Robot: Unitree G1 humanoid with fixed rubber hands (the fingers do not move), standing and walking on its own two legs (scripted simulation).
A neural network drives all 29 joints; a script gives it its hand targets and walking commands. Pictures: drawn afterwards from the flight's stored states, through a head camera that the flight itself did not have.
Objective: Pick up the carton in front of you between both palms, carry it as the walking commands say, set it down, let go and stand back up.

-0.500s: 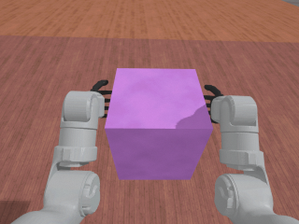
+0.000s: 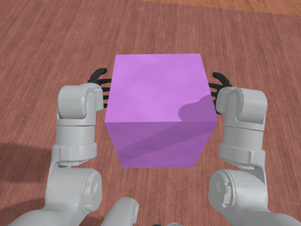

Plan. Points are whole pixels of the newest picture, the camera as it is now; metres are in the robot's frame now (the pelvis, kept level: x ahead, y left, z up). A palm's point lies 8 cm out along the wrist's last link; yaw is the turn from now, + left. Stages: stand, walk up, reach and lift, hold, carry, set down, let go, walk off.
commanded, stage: carry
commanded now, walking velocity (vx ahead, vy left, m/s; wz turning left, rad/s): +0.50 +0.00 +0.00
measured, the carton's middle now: (158, 115) +0.38 +0.04 +0.05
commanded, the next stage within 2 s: none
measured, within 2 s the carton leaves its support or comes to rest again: neither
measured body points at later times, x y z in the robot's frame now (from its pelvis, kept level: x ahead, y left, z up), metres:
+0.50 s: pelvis +0.33 +0.02 +0.06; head +0.38 +0.00 +0.51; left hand +0.76 +0.09 +0.22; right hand +0.69 -0.21 +0.21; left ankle +0.35 +0.09 -0.68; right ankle +0.34 -0.11 -0.59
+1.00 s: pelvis +0.66 -0.05 +0.09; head +0.70 -0.05 +0.54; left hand +1.05 +0.12 +0.25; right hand +1.06 -0.18 +0.26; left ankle +0.80 +0.05 -0.61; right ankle +0.56 -0.13 -0.65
